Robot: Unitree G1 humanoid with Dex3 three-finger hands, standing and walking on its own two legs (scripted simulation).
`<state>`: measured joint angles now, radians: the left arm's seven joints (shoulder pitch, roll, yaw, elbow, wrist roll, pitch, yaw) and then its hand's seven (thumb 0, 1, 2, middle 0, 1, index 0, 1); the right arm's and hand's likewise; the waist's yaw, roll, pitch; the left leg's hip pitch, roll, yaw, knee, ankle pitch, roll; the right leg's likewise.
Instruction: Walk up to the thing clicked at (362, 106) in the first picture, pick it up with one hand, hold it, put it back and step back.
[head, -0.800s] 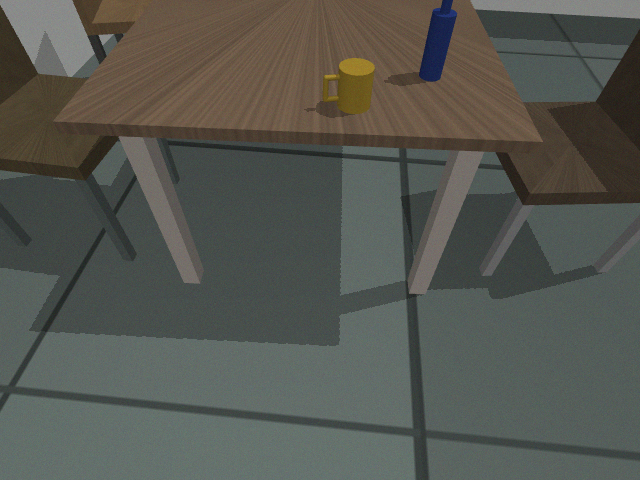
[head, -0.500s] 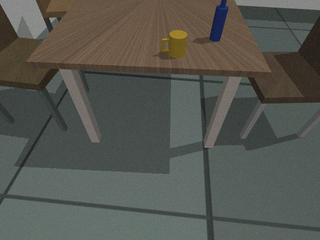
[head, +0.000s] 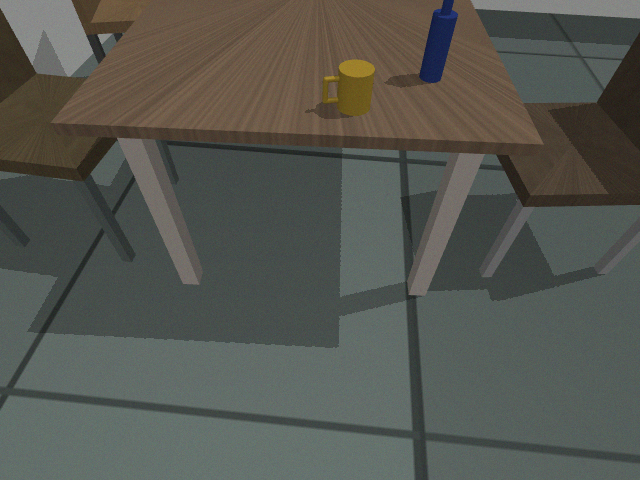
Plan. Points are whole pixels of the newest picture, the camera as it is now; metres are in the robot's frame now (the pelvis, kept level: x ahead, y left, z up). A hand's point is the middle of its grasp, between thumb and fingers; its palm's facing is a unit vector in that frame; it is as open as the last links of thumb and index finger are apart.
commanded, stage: stand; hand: right
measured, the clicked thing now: (347, 88) +0.86 -0.05 +0.02
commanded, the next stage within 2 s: walk up in 0.32 s
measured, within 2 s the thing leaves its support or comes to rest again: neither
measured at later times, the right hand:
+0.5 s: hand out of the picture +0.10 -0.25 -0.15, palm faces -0.07 +0.93 -0.35, open 7.4 cm
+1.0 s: hand (423, 450) +0.19 -0.15 -0.16, palm faces +0.00 +0.95 -0.31, open 7.4 cm
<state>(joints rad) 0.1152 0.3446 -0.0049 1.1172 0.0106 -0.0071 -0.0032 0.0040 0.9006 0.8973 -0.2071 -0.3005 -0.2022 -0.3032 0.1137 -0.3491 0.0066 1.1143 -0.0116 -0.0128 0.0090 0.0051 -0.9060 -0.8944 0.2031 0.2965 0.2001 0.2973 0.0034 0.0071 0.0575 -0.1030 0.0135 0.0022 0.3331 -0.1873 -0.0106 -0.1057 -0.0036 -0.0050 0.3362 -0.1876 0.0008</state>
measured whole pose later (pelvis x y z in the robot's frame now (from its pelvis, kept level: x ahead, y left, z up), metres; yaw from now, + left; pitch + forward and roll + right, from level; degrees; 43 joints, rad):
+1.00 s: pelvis +0.17 +0.12 -0.01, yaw -1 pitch -3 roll +1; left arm 0.28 0.41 0.05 0.91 0.02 -0.05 -0.05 0.01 0.90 0.90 -0.21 -0.30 -0.20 -0.30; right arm 0.38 -0.39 -0.07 0.85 -0.03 -0.04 0.08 0.01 -0.90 -0.89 0.21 0.30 0.20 0.30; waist -0.04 0.02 0.09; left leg -0.10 -0.01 0.11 0.48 -0.33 0.05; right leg -0.43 -0.05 -0.03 0.69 -0.28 -0.03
